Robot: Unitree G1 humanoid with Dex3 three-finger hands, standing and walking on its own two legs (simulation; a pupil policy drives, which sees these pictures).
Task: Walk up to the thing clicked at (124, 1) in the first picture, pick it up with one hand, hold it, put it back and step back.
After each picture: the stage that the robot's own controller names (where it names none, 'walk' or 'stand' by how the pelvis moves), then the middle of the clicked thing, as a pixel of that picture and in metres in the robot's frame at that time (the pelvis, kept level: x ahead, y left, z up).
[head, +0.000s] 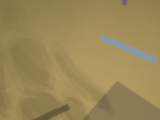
stand; (125, 0) +2.27 -0.67 -0.72
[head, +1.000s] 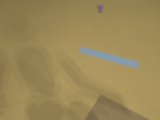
walk; (100, 8) +2.20 -0.14 -0.70
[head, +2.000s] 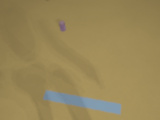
walk; (62, 26) +1.57 +0.31 -0.72
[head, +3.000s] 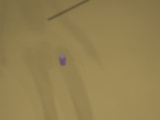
walk; (62, 59) +1.05 +0.24 -0.71
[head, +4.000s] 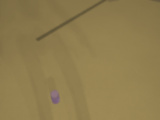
walk; (55, 97) +0.64 +0.20 -0.70
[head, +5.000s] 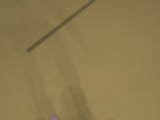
walk; out of the picture +0.39 +0.20 -0.69
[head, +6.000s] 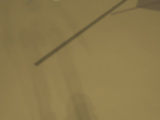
stand; out of the picture +0.33 +0.19 -0.72
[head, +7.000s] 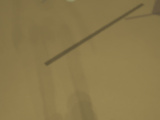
stand; out of the picture +0.31 +0.14 -0.72
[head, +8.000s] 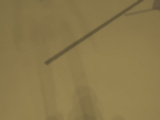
stand; out of the picture +0.30 +0.15 -0.72
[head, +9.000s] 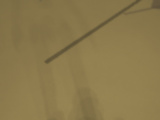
stand; out of the picture +0.32 +0.16 -0.72
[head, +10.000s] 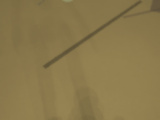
stand; out of the picture +0.28 +0.16 -0.73
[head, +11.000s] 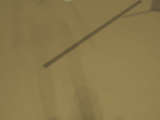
stand; out of the picture +0.28 +0.16 -0.73
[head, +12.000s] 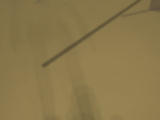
stand; out of the picture +0.28 +0.16 -0.73
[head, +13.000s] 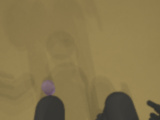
go down; (48, 88) +0.36 +0.15 -0.45
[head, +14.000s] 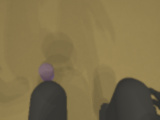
go down; (46, 73) +0.40 +0.15 -0.33
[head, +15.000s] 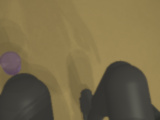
close in; (11, 64) +0.40 +0.17 -0.24
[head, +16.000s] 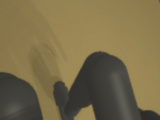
close; out of the picture +0.39 +0.19 -0.23
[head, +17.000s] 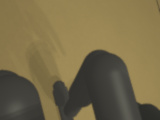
lift; out of the picture +0.39 +0.19 -0.23
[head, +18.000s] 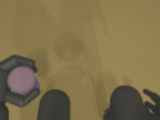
lift; (26, 84) +0.31 +0.19 -0.03
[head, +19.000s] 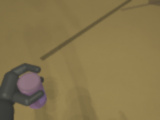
hold; (33, 91) +0.31 +0.17 +0.02
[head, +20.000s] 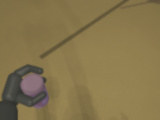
hold; (36, 91) +0.31 +0.17 +0.01
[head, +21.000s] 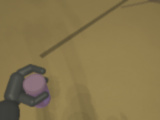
hold; (38, 91) +0.31 +0.16 +0.00
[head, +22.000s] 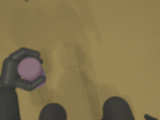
crouch; (33, 73) +0.37 +0.16 -0.06
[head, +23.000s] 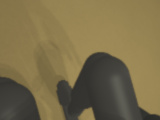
lower; out of the picture +0.42 +0.21 -0.21
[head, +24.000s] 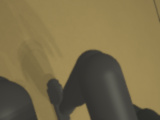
lower; out of the picture +0.42 +0.22 -0.23
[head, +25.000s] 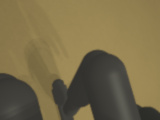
lower; out of the picture +0.42 +0.21 -0.23
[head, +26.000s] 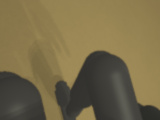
lower; out of the picture +0.40 +0.20 -0.23
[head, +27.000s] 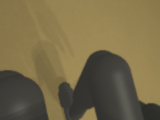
loosen; out of the picture +0.40 +0.20 -0.22
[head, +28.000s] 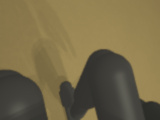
withdraw; out of the picture +0.39 +0.20 -0.21
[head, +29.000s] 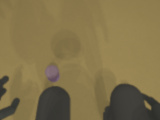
walk; (52, 74) +0.41 +0.15 -0.39
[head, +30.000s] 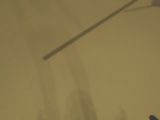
stand; out of the picture +0.33 +0.15 -0.66
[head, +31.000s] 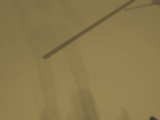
stand; out of the picture +0.34 +0.16 -0.67
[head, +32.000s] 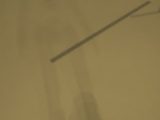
stand; out of the picture +0.34 +0.15 -0.71
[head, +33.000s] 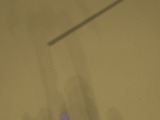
walk; (64, 119) +0.38 +0.12 -0.70
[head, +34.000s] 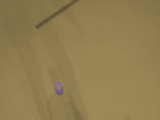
walk; (59, 88) +0.58 +0.17 -0.70
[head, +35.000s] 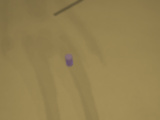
stand; (69, 60) +0.93 +0.16 -0.69
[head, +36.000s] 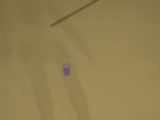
stand; (66, 69) +0.93 +0.17 -0.72
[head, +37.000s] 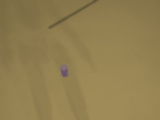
stand; (64, 71) +0.94 +0.19 -0.73
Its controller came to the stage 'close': yes
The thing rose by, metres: 0.72
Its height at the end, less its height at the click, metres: +0.00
